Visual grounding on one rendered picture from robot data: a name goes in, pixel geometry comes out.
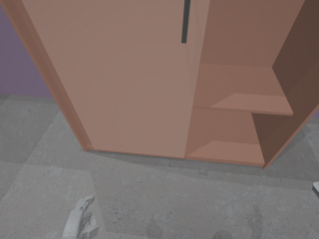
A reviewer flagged robot left hand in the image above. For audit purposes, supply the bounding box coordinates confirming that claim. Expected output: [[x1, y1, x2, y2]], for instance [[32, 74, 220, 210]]
[[60, 194, 99, 239]]

